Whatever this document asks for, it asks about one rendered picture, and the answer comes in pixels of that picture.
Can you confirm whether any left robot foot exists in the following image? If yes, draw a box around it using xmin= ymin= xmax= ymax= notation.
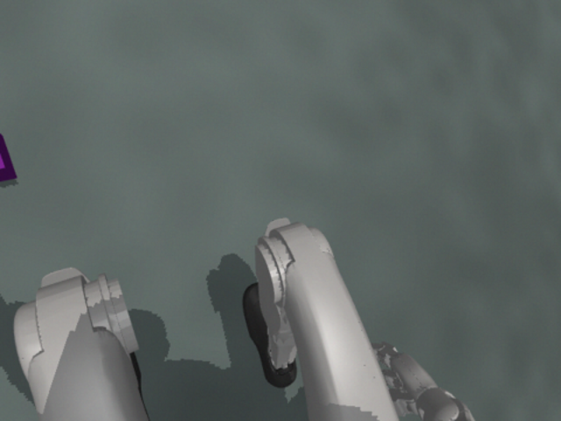
xmin=130 ymin=352 xmax=150 ymax=421

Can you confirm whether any carton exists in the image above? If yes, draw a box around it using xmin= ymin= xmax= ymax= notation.
xmin=0 ymin=133 xmax=17 ymax=182

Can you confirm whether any right robot foot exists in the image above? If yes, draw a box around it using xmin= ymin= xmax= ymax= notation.
xmin=243 ymin=282 xmax=297 ymax=388

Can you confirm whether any right robot hand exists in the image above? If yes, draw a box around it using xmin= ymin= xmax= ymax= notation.
xmin=371 ymin=341 xmax=438 ymax=417

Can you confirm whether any right robot arm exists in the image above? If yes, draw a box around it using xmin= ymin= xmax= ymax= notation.
xmin=415 ymin=388 xmax=475 ymax=421

